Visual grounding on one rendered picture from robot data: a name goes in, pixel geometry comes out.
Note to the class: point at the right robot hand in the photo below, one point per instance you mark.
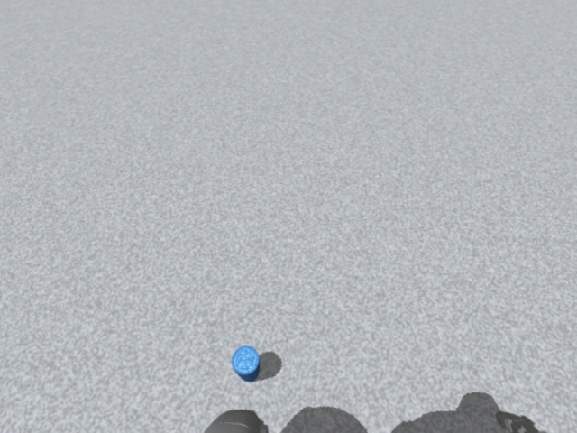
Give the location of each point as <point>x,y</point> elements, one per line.
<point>516,424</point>

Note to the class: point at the cup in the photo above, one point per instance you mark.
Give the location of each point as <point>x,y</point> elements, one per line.
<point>246,363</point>

